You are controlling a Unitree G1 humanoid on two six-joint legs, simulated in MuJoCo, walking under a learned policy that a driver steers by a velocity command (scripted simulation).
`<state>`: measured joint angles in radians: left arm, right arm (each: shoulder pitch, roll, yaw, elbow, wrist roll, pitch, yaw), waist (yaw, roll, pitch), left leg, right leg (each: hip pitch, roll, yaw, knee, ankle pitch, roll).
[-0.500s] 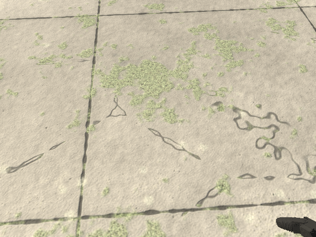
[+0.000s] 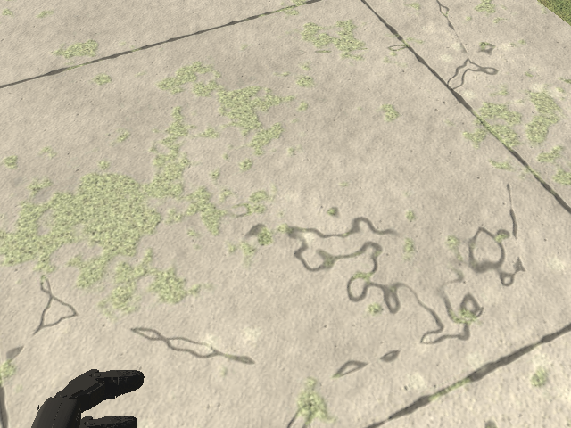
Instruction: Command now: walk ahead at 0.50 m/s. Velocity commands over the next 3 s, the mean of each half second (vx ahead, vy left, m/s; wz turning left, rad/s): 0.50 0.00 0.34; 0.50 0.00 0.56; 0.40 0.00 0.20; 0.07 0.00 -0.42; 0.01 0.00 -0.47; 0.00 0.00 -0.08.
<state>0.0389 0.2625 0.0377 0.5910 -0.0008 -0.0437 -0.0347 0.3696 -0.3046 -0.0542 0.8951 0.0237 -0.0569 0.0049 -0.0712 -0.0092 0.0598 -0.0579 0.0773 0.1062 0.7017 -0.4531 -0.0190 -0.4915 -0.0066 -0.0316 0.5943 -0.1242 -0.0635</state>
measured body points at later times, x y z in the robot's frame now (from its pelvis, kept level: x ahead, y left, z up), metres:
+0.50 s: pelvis +0.28 +0.04 -0.01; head +0.31 +0.05 +0.44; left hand +0.24 +0.33 -0.13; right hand +0.53 -0.15 -0.10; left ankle +0.38 +0.15 -0.72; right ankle +0.11 -0.10 -0.71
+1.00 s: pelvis +0.57 +0.10 +0.00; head +0.59 +0.11 +0.45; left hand +0.63 +0.43 -0.07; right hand +0.76 -0.13 -0.11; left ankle +0.39 +0.15 -0.70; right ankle +0.72 +0.05 -0.72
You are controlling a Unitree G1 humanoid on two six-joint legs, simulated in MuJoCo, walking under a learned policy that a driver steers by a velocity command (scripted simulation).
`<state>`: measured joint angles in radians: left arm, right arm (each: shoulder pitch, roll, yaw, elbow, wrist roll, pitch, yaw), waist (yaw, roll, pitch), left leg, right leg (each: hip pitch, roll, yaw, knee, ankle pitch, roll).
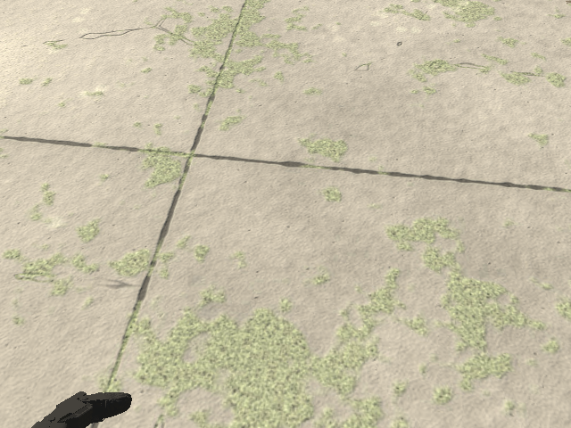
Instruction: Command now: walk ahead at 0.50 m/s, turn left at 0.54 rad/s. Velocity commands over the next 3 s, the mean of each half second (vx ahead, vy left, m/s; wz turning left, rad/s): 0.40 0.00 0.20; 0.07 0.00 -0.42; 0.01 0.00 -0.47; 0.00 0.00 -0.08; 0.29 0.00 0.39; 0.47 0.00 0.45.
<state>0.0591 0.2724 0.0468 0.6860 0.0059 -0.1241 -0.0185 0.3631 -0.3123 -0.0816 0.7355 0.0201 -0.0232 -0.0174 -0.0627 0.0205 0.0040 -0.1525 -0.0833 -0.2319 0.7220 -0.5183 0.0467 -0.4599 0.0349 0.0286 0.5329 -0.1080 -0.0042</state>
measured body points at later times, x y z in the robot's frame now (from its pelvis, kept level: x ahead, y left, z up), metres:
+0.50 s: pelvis +0.23 +0.03 +0.00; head +0.28 +0.04 +0.45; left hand +0.22 +0.31 -0.13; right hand +0.49 -0.17 -0.06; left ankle +0.34 +0.14 -0.72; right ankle +0.11 -0.12 -0.68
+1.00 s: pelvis +0.29 +0.00 +0.02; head +0.32 -0.05 +0.46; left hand +0.46 +0.26 -0.07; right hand +0.39 -0.31 -0.11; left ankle +0.32 +0.15 -0.65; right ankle +0.29 -0.09 -0.72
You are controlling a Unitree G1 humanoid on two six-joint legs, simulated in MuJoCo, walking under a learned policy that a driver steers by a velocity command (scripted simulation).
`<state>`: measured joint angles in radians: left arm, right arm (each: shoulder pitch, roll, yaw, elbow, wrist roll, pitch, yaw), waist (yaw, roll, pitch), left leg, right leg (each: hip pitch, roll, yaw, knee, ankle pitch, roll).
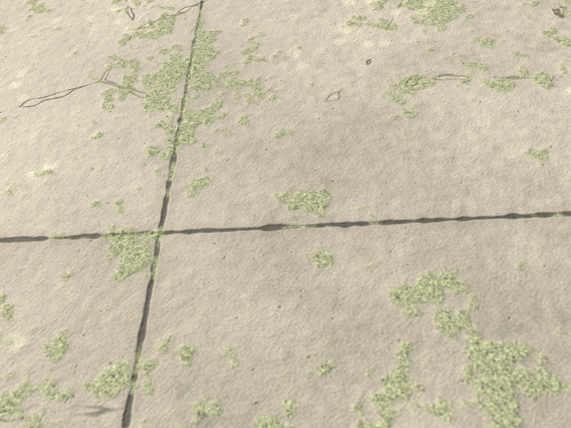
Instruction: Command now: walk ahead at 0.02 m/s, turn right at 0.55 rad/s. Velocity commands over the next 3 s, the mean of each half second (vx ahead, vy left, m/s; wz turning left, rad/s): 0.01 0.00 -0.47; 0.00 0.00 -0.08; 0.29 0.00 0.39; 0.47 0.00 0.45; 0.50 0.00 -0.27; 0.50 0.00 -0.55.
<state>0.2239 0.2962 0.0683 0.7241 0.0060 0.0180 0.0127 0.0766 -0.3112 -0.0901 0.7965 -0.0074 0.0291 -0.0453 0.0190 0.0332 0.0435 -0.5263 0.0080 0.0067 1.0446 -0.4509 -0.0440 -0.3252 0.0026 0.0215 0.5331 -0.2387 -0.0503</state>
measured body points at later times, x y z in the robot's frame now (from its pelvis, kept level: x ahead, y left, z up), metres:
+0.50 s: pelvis +0.02 +0.03 +0.00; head +0.05 +0.05 +0.45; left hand +0.24 +0.28 -0.10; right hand +0.07 -0.27 -0.10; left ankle +0.05 +0.15 -0.74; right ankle -0.04 -0.10 -0.67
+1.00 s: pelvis +0.01 +0.00 +0.00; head +0.02 -0.01 +0.45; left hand +0.19 +0.22 -0.12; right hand +0.02 -0.29 -0.13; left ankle +0.05 +0.15 -0.74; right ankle -0.03 -0.11 -0.74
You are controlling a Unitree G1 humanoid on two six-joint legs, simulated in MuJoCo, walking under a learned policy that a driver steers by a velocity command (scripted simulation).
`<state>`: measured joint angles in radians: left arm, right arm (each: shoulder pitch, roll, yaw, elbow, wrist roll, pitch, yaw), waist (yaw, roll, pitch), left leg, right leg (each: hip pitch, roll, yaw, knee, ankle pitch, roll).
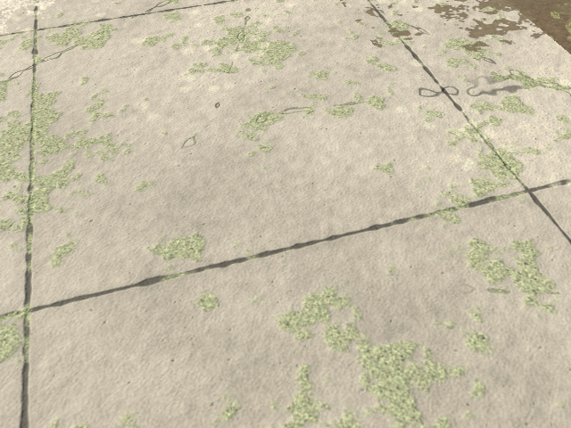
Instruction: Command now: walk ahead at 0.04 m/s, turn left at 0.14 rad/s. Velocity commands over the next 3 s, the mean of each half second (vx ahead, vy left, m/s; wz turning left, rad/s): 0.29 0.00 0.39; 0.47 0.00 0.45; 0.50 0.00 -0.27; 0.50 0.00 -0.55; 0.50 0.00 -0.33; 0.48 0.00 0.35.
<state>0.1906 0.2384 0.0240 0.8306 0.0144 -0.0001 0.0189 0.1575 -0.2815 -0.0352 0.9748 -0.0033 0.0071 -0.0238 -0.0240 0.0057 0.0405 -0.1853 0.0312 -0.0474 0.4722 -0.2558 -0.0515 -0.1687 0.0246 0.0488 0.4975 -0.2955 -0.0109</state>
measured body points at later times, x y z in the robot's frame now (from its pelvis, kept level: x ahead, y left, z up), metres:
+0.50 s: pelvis +0.11 +0.11 +0.01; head +0.12 +0.14 +0.46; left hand +0.20 +0.40 -0.11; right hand +0.20 -0.15 -0.11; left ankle +0.07 +0.17 -0.74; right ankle +0.16 -0.06 -0.66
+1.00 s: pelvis +0.41 +0.17 +0.00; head +0.43 +0.19 +0.45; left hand +0.37 +0.46 -0.12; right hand +0.62 -0.03 -0.12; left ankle +0.30 +0.27 -0.66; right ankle +0.48 +0.10 -0.74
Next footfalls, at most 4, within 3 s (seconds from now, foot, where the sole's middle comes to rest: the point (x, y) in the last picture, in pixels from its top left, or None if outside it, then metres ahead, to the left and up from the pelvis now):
0.32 left None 0.11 0.17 -0.77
0.82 right None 0.52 0.12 -0.77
1.28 left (103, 389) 0.63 0.47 -0.77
1.78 right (189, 273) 0.96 0.29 -0.77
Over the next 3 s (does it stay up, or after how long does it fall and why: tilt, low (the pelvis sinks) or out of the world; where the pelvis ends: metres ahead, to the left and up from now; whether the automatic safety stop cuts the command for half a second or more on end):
stays up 1.44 0.32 0.01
